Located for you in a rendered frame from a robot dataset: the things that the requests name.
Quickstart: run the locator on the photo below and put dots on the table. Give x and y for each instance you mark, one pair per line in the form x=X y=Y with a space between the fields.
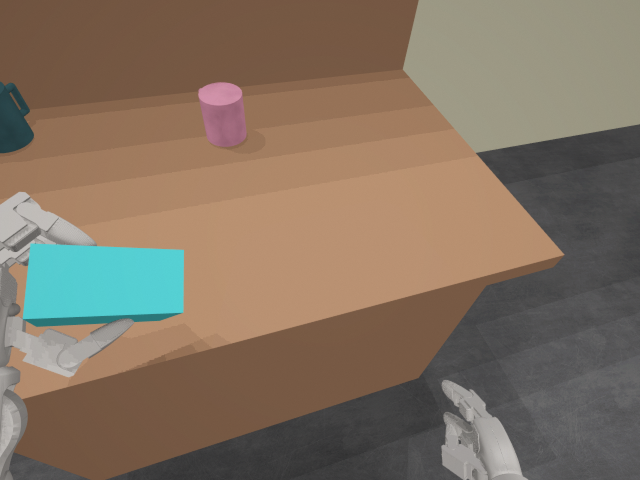
x=327 y=256

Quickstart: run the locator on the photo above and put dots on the sponge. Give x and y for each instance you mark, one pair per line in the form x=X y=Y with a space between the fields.
x=78 y=285

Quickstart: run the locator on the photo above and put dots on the robot left forearm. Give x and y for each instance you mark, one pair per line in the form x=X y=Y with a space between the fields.
x=13 y=418

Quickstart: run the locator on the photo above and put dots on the robot left hand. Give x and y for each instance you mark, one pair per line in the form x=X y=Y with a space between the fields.
x=22 y=222

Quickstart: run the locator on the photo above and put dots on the robot right hand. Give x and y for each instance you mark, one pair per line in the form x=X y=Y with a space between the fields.
x=485 y=450

